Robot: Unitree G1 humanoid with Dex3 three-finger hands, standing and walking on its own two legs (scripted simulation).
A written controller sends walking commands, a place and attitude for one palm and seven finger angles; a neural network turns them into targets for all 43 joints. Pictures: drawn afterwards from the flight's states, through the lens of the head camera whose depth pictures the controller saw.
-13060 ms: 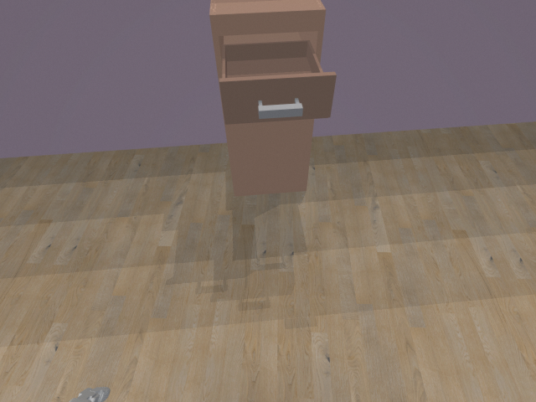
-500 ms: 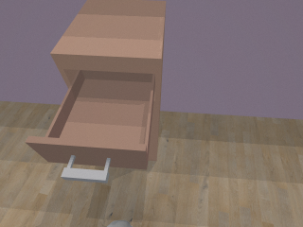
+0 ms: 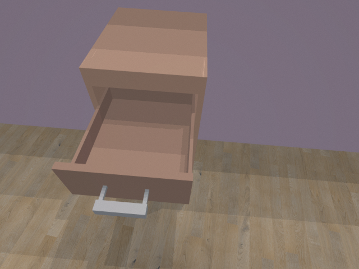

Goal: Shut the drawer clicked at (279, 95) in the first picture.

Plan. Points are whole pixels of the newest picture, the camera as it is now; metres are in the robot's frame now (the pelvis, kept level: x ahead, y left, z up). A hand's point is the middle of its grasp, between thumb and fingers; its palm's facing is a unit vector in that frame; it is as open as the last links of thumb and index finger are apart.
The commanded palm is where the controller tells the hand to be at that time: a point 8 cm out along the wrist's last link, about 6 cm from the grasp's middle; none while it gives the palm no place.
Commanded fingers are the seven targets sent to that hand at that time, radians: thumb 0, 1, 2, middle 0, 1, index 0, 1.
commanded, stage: come to a stop and stand still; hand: left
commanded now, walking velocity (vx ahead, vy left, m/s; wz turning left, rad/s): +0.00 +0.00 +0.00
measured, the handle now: (123, 200) +0.28 +0.16 -0.05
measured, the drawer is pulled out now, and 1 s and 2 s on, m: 0.30 0.30 0.30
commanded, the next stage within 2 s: look again from close up in 0.34 s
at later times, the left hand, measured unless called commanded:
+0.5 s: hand out of the picture -0.01 +0.16 -0.18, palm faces -0.02 -0.99 -0.15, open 7.3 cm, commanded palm none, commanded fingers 0.00 0.90 0.90 -0.20 -0.30 -0.20 -0.30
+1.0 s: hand out of the picture +0.07 +0.18 -0.17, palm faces +0.00 -0.97 -0.23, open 7.3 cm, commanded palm none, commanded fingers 0.00 0.90 0.90 -0.20 -0.30 -0.20 -0.30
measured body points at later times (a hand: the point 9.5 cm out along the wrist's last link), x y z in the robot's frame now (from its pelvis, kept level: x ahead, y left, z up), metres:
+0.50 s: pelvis +0.01 +0.01 +0.00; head +0.04 +0.01 +0.45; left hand +0.00 +0.21 -0.17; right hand -0.02 -0.19 -0.16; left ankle -0.01 +0.10 -0.74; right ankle -0.01 -0.11 -0.74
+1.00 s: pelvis +0.03 +0.00 -0.01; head +0.04 -0.01 +0.44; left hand +0.07 +0.23 -0.15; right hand +0.07 -0.23 -0.16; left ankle -0.01 +0.10 -0.74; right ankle -0.01 -0.11 -0.74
